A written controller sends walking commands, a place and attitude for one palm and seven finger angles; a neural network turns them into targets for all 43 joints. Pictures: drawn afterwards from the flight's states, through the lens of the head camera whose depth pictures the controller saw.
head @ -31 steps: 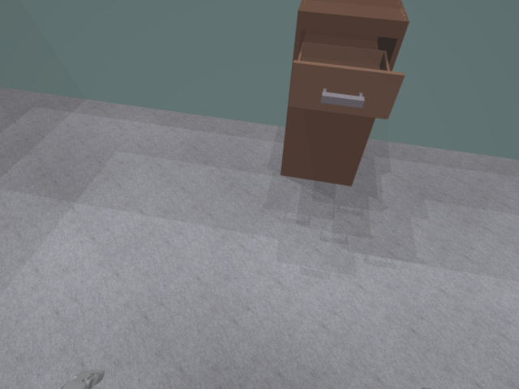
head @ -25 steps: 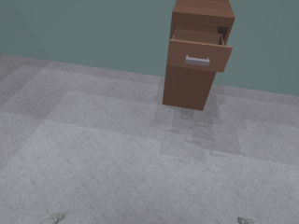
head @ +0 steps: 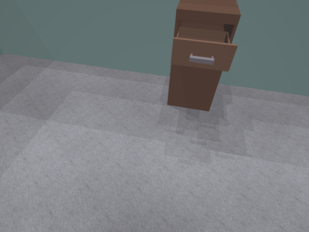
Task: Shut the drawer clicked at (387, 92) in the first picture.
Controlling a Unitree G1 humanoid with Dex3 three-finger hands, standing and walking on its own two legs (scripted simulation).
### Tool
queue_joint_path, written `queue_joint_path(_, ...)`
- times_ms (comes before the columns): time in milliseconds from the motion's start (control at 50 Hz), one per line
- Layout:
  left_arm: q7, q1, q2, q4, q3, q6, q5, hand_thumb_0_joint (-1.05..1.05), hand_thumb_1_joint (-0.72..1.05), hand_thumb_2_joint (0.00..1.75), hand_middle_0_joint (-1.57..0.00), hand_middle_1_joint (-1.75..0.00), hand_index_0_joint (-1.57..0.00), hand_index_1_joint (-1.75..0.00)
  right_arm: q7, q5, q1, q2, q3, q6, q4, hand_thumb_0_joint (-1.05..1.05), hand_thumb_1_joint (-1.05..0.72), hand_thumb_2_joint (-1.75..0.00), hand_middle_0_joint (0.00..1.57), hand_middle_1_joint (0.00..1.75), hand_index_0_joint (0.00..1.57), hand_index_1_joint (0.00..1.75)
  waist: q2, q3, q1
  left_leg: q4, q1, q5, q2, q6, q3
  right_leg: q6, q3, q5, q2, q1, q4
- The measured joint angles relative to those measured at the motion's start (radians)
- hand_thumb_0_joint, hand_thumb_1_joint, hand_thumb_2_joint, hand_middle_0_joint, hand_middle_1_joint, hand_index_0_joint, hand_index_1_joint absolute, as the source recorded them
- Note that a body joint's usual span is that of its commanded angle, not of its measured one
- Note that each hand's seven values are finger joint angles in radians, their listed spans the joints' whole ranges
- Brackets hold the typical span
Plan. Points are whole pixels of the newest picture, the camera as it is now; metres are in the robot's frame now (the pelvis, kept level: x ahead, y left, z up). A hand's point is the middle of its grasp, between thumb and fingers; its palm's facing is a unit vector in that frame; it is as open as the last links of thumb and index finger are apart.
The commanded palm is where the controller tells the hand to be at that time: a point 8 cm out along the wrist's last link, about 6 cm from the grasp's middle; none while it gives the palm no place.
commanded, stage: stand and wait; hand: left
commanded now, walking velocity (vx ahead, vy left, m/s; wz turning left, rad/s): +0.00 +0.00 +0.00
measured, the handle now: (201, 58) +1.03 -0.21 -0.07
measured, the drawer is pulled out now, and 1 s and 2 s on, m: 0.29 0.29 0.29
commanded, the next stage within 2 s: look at it before walking up in 0.32 s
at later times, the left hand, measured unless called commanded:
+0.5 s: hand out of the picture +0.07 +0.23 -0.16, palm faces -0.03 -0.95 -0.32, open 7.3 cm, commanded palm none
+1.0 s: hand out of the picture +0.07 +0.24 -0.16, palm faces -0.04 -0.95 -0.32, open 7.3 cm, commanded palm none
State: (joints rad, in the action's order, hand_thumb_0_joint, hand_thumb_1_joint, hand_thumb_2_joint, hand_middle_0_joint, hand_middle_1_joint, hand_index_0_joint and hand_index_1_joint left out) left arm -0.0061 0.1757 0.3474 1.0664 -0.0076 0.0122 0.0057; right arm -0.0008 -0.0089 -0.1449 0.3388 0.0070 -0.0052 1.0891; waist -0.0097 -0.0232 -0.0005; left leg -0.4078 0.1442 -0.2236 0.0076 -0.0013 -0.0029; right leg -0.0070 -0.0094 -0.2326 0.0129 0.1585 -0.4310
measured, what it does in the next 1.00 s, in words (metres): stands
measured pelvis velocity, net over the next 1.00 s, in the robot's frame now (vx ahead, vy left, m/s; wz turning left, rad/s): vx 0.00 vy -0.01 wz -0.01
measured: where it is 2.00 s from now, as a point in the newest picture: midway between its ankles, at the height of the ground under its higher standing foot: outside the picture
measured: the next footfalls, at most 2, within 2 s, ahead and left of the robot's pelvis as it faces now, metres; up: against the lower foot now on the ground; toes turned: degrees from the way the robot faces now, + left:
none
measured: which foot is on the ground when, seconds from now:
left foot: down 0.00-1.00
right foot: down 0.00-1.00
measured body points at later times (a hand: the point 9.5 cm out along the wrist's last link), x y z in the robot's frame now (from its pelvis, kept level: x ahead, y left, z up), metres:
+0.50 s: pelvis -0.01 -0.01 +0.00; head -0.02 -0.01 +0.45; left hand +0.07 +0.28 -0.13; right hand +0.05 -0.30 -0.13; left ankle +0.00 +0.12 -0.74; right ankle +0.00 -0.12 -0.74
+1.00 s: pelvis +0.00 -0.01 +0.00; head +0.00 +0.00 +0.45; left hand +0.07 +0.29 -0.13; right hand +0.07 -0.30 -0.13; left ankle +0.00 +0.12 -0.74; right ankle +0.00 -0.12 -0.74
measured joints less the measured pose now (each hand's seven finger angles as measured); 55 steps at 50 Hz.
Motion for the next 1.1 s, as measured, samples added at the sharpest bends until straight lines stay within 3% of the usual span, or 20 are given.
queue_joint_path(520, -0.001, -0.024, -0.011, 0.016, 0.0, -0.012, 0.002, 0.0, 0.91, 0.9, -0.2, -0.3, -0.2, -0.3, -0.002, -0.001, -0.001, -0.011, -0.001, -0.007, 0.029, 0.01, -0.9, -0.9, 0.21, 0.3, 0.21, 0.3, -0.003, 0.011, 0.006, 0.028, 0.003, 0.028, -0.018, 0.015, 0.004, 0.013, -0.004, 0.031, -0.018, 0.006, 0.028)
queue_joint_path(1100, 0.0, -0.023, -0.005, 0.02, 0.005, -0.011, 0.002, 0.0, 0.91, 0.9, -0.2, -0.3, -0.2, -0.3, 0.002, 0.001, 0.023, -0.014, -0.002, -0.01, 0.028, 0.01, -0.9, -0.9, 0.21, 0.3, 0.21, 0.3, -0.004, -0.002, -0.004, 0.04, -0.013, 0.016, -0.02, 0.012, 0.018, 0.01, -0.018, 0.024, -0.02, -0.003, 0.039)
